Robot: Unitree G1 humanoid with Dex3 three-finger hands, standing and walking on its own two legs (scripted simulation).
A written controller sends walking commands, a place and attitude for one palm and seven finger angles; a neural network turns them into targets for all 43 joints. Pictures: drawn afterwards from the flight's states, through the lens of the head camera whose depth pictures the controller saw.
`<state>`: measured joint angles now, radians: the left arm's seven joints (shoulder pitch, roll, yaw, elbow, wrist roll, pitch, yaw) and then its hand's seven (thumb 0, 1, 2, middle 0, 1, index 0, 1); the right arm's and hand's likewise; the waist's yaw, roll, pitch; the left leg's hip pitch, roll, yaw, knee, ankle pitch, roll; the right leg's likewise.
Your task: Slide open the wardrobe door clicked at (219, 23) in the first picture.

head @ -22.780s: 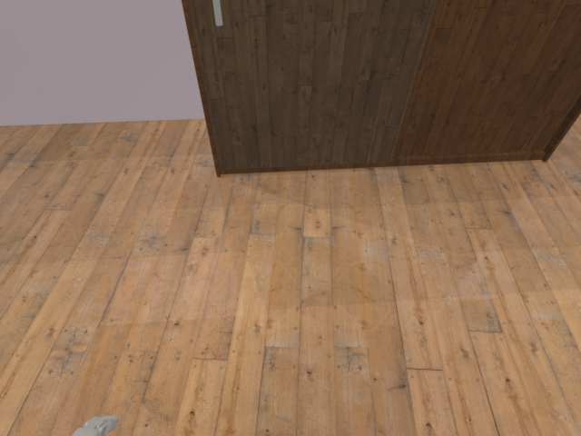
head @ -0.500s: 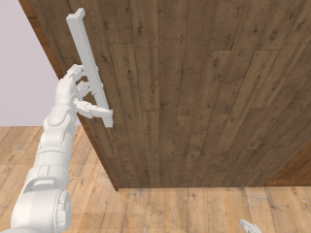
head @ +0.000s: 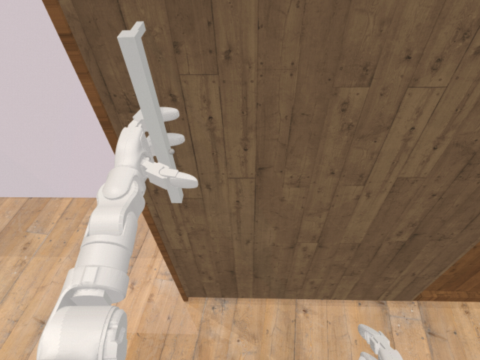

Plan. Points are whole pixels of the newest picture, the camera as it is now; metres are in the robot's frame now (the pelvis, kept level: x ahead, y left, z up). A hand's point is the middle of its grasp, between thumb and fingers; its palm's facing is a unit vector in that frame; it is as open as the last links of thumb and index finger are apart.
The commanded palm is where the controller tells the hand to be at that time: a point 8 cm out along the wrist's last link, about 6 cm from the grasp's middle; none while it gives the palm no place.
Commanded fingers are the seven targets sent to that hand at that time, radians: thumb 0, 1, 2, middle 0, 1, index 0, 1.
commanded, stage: slide the fingers in behind the handle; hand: left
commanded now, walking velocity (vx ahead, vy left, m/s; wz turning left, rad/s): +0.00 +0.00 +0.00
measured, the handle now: (161, 129) +0.45 +0.16 +0.16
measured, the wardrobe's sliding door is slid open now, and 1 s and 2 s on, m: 0.00 0.00 0.00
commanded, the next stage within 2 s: grip the handle and tug to test in 0.84 s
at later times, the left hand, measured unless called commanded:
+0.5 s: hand (174, 152) +0.41 +0.13 +0.15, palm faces +0.06 -1.00 -0.01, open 14.2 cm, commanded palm +0.37 +0.17 +0.15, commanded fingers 0.00 -0.50 0.30 -0.30 -1.20 -0.30 -1.20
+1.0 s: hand (172, 152) +0.40 +0.13 +0.16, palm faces +0.03 -1.00 +0.01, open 14.0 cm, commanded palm +0.37 +0.18 +0.15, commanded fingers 0.00 -0.31 0.38 -0.32 -1.23 -0.32 -1.23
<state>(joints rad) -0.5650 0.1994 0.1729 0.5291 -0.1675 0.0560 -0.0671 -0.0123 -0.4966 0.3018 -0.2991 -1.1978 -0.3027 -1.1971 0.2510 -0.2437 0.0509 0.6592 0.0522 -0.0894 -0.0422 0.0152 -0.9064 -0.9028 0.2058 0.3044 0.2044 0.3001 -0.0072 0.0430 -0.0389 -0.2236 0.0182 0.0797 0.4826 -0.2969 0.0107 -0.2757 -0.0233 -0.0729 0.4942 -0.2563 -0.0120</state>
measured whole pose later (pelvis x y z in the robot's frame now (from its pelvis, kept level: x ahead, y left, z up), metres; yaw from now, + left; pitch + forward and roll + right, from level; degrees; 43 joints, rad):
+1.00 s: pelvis +0.00 +0.00 +0.00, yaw +0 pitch +1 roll +0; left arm -0.55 0.19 0.15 0.51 -0.17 0.05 -0.04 -0.01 -0.49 0.30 -0.28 -1.20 -0.29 -1.20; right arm 0.25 -0.24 0.04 0.66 0.05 -0.09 -0.04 0.02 -0.91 -0.90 0.21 0.30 0.20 0.30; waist 0.00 0.04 -0.03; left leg -0.20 0.02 0.08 0.47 -0.29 0.01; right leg -0.25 -0.02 -0.07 0.47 -0.25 -0.01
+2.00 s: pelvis +0.01 +0.00 +0.00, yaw +0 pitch +1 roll +0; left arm -0.47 0.18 0.14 0.39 -0.16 0.10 -0.01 0.00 0.74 0.81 -0.32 -1.36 -0.31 -1.35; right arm 0.25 -0.24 0.04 0.67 0.05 -0.09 -0.04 0.02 -0.91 -0.90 0.21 0.30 0.20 0.30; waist 0.00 0.04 -0.03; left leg -0.17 0.02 0.08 0.45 -0.29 0.01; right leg -0.22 -0.01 -0.07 0.46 -0.25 -0.01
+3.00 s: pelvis +0.02 +0.01 +0.00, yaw +3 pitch +2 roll +0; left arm -0.50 0.10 0.02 0.28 -0.12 0.20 0.09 0.01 0.75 0.82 -0.31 -1.37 -0.28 -1.39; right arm 0.20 -0.21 0.06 0.65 0.03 -0.02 -0.03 0.01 -0.91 -0.90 0.21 0.30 0.20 0.30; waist 0.04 0.04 -0.03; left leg -0.21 0.00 0.01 0.51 -0.33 0.01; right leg -0.23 -0.04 -0.11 0.50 -0.29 0.00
